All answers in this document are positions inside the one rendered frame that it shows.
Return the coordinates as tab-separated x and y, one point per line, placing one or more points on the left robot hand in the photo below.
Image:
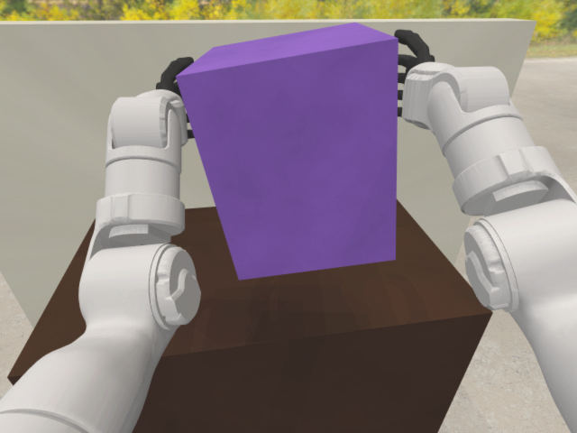
169	76

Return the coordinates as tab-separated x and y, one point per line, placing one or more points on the robot right forearm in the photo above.
494	161

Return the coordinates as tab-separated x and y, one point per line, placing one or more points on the robot left forearm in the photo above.
142	180

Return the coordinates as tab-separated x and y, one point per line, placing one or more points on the carton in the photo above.
298	134

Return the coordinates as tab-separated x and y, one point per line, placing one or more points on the right robot hand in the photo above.
419	48

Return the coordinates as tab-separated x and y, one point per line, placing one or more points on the pedestal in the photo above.
368	348

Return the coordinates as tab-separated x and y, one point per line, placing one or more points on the right robot upper arm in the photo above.
524	261

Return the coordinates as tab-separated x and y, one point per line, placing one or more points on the left robot upper arm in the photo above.
133	299

